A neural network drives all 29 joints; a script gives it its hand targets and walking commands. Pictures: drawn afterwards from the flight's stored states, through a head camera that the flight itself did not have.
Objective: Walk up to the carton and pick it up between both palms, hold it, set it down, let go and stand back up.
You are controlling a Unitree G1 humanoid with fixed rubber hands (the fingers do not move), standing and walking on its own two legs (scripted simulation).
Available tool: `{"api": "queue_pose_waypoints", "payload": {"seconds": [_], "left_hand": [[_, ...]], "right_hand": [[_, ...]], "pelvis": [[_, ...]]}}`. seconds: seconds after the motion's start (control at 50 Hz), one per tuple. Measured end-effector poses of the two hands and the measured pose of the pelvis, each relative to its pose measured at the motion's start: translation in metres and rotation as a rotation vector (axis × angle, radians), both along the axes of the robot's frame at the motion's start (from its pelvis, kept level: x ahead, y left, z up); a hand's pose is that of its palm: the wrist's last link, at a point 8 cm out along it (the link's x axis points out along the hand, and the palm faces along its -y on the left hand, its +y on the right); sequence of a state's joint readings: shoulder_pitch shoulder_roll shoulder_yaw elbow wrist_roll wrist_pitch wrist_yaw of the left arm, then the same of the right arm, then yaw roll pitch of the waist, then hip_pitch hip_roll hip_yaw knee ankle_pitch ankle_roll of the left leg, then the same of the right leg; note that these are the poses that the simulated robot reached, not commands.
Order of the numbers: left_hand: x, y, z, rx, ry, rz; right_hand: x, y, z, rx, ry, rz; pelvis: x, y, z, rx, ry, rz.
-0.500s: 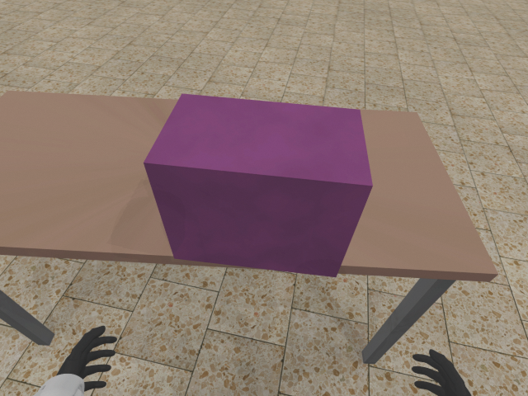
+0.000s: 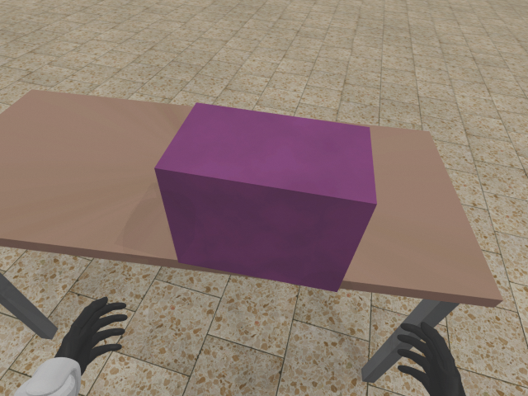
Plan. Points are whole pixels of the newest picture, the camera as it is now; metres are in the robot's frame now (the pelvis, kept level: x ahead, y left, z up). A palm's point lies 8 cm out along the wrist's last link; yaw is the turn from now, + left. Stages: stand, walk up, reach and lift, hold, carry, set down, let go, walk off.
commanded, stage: reach and lift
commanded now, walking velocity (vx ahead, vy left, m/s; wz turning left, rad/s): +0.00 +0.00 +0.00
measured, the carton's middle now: (268, 199) +0.44 +0.05 +0.05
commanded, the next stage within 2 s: none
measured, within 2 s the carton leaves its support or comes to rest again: neither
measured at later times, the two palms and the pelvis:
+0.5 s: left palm (60, 303) +0.21 +0.30 +0.05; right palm (428, 344) +0.21 -0.18 +0.05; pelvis +0.05 +0.04 +0.01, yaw +1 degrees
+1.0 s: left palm (69, 235) +0.28 +0.31 +0.11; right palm (434, 288) +0.27 -0.19 +0.09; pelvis +0.04 +0.05 +0.01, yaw +0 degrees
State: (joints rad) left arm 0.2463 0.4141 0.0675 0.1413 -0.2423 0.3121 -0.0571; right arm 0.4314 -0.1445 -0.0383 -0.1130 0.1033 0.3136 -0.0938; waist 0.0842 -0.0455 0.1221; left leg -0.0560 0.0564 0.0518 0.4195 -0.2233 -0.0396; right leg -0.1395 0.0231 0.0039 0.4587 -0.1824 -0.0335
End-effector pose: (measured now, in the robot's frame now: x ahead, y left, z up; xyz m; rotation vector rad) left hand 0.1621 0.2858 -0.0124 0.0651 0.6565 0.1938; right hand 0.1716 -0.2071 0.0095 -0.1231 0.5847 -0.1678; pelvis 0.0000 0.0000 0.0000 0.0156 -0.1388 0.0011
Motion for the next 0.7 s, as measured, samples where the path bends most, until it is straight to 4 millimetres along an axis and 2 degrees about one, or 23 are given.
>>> {"api": "queue_pose_waypoints", "payload": {"seconds": [0.1, 0.3, 0.4, 0.56, 0.7], "left_hand": [[0.006, 0.005, 0.011, -0.010, -0.062, -0.006], [0.031, 0.013, 0.049, -0.006, -0.206, -0.050], [0.038, 0.021, 0.056, 0.009, -0.223, -0.068], [0.047, 0.018, 0.069, -0.002, -0.309, -0.105], [0.059, 0.019, 0.075, -0.027, -0.322, -0.109]], "right_hand": [[0.016, 0.010, 0.005, 0.030, -0.035, -0.004], [0.039, 0.021, 0.021, 0.069, -0.134, -0.026], [0.042, 0.022, 0.027, 0.060, -0.158, -0.037], [0.042, 0.030, 0.045, 0.066, -0.220, -0.029], [0.059, 0.033, 0.056, 0.074, -0.242, -0.004]], "pelvis": [[0.009, 0.006, 0.001, -0.006, 0.017, 0.016], [0.032, 0.025, 0.004, -0.017, 0.032, 0.022], [0.041, 0.033, 0.006, -0.025, 0.032, 0.019], [0.050, 0.042, 0.007, -0.033, 0.052, 0.005], [0.048, 0.046, 0.007, -0.035, 0.046, 0.007]]}}
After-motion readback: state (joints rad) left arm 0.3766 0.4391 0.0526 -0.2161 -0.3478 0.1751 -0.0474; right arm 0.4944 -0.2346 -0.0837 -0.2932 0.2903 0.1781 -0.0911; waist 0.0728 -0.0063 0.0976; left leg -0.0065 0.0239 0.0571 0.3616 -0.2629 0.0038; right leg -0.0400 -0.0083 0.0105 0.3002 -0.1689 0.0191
